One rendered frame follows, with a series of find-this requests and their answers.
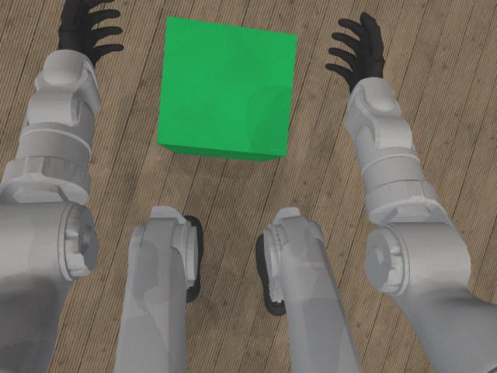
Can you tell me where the robot right forearm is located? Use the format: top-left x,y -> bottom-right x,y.
344,77 -> 471,279

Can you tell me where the robot left hand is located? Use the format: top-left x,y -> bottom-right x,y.
58,0 -> 124,68

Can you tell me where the carton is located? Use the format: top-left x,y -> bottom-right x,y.
157,16 -> 297,162

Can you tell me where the robot foot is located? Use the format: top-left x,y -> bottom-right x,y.
255,234 -> 286,316
183,215 -> 203,303

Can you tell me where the robot left forearm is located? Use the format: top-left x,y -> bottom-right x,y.
0,50 -> 102,205

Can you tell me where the robot left upper arm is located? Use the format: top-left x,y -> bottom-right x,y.
0,201 -> 99,373

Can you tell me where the robot right foot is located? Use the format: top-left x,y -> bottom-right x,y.
255,234 -> 286,316

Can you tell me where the robot right upper arm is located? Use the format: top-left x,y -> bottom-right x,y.
364,222 -> 497,373

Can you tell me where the robot left foot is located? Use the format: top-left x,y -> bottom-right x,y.
183,215 -> 203,303

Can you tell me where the robot right hand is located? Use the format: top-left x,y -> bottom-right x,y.
325,12 -> 385,94

